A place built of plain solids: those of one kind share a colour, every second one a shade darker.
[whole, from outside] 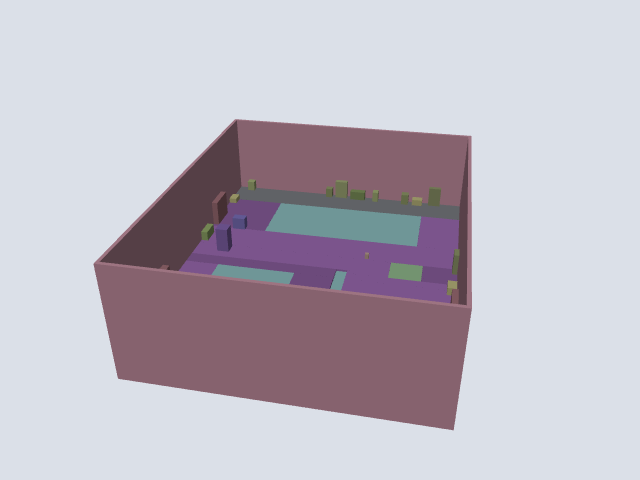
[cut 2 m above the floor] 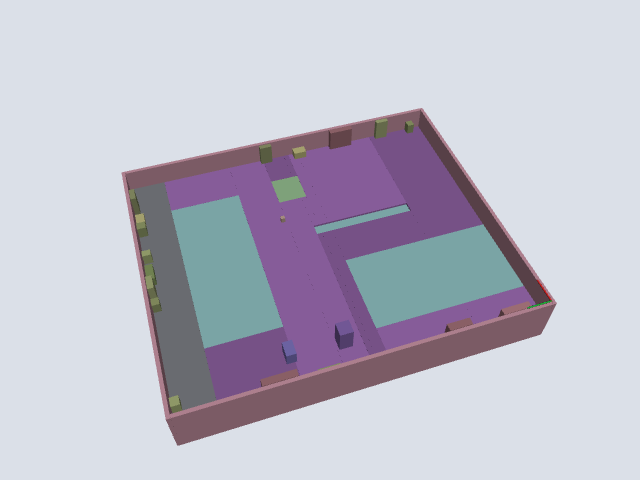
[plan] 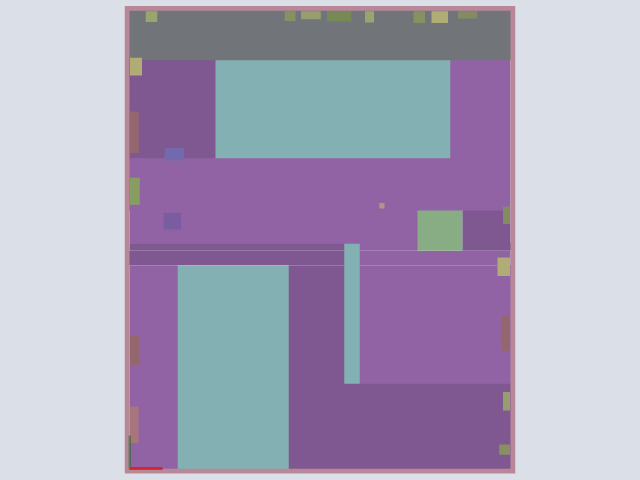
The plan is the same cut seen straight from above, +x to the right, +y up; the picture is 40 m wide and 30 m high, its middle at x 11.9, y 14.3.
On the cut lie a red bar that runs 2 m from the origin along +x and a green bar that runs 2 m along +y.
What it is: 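A vehicle workshop, tram depot or goods shed with inspection pits, wash bays, truck wells or a traverser pit in its floor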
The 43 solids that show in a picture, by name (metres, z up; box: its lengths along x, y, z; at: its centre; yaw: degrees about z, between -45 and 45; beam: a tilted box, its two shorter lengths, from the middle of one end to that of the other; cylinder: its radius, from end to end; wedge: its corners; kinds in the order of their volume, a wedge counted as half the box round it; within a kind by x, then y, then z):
{
 "floor_1": {"box": [3.01, 5.32, 2.4], "at": [1.5, 2.66, -1.2]},
 "floor_2": {"box": [3.01, 7.41, 2.4], "at": [1.5, 9.03, -1.2]},
 "floor_3": {"box": [5.37, 6.12, 2.4], "at": [2.69, 22.47, -1.2]},
 "floor_4": {"box": [13.42, 0.89, 2.4], "at": [6.71, 13.18, -1.2]},
 "floor_5": {"box": [13.42, 0.45, 2.4], "at": [6.71, 13.85, -1.2]},
 "floor_6": {"box": [17.99, 2.07, 2.4], "at": [8.99, 15.11, -1.2]},
 "floor_7": {"box": [3.47, 7.41, 2.4], "at": [11.69, 9.03, -1.2]},
 "floor_8": {"box": [23.8, 3.27, 2.4], "at": [11.9, 17.77, -1.2]},
 "floor_9": {"box": [3.6, 0.45, 2.4], "at": [16.19, 13.85, -1.2]},
 "floor_10": {"box": [13.85, 5.32, 2.4], "at": [16.88, 2.66, -1.2]},
 "floor_11": {"box": [9.41, 7.41, 2.4], "at": [19.09, 9.03, -1.2]},
 "floor_12": {"box": [9.41, 0.89, 2.4], "at": [19.09, 13.18, -1.2]},
 "floor_13": {"box": [3.76, 6.12, 2.4], "at": [21.92, 22.47, -1.2]},
 "floor_14": {"box": [3.0, 0.45, 2.4], "at": [22.3, 13.85, -1.2]},
 "floor_15": {"box": [3.0, 2.07, 2.4], "at": [22.3, 15.11, -1.2]},
 "bay_floor_1": {"box": [6.94, 12.73, 2.4], "at": [6.48, 6.37, -1.2]},
 "bay_floor_2": {"box": [14.67, 6.12, 2.4], "at": [12.71, 22.47, -1.2]},
 "bay_floor_3": {"box": [0.97, 8.75, 2.23], "at": [13.9, 9.7, -1.29]},
 "wall_1": {"box": [0.3, 28.63, 10.05], "at": [-0.15, 14.31, 2.62]},
 "wall_2": {"box": [24.4, 0.3, 10.05], "at": [11.9, -0.15, 2.62]},
 "wall_3": {"box": [24.4, 0.3, 10.05], "at": [11.9, 28.78, 2.62]},
 "wall_4": {"box": [0.3, 28.63, 10.05], "at": [23.95, 14.31, 2.62]},
 "bay_cover_1": {"box": [2.81, 2.52, 2.4], "at": [19.39, 14.88, -1.2]},
 "rack_1": {"box": [0.52, 2.29, 2.42], "at": [0.29, 2.75, 1.16]},
 "rack_2": {"box": [0.55, 2.6, 2.4], "at": [0.3, 21.03, 1.15]},
 "rack_3": {"box": [0.59, 1.84, 2.34], "at": [0.33, 7.38, 1.12]},
 "rack_4": {"box": [0.5, 2.16, 2.41], "at": [23.52, 8.45, 1.16]},
 "cupboard_1": {"box": [1.24, 0.5, 1.87], "at": [11.33, 28.35, 0.89]},
 "cupboard_2": {"box": [1.2, 0.46, 2.0], "at": [21.13, 28.37, 0.95]},
 "cupboard_3": {"box": [0.43, 1.16, 2.02], "at": [23.55, 4.22, 0.96]},
 "cupboard_4": {"box": [0.43, 1.09, 1.97], "at": [23.55, 15.85, 0.94]},
 "lift_1": {"box": [1.09, 1.06, 2.3], "at": [2.67, 15.48, 1.1]},
 "bin_1": {"box": [0.72, 0.67, 1.04], "at": [1.37, 28.27, 0.47]},
 "bin_2": {"box": [0.67, 0.62, 1.01], "at": [10.04, 28.29, 0.46]},
 "bin_3": {"box": [0.57, 0.71, 1.09], "at": [14.99, 28.25, 0.49]},
 "bin_4": {"box": [0.72, 0.74, 1.13], "at": [18.1, 28.23, 0.52]},
 "bin_5": {"box": [0.66, 0.64, 1.03], "at": [23.44, 1.2, 0.47]},
 "bench_1": {"box": [0.61, 1.69, 0.93], "at": [0.34, 17.34, 0.41]},
 "bench_2": {"box": [1.52, 0.65, 0.93], "at": [13.1, 28.27, 0.41]},
 "crates_1": {"box": [0.74, 1.12, 0.53], "at": [0.4, 25.14, 0.21]},
 "crates_2": {"box": [1.03, 0.74, 0.67], "at": [19.39, 28.23, 0.28]},
 "crates_3": {"box": [0.77, 1.15, 0.75], "at": [23.39, 12.62, 0.33]},
 "stack_1": {"box": [1.21, 0.78, 1.19], "at": [2.79, 19.66, 0.55]}
}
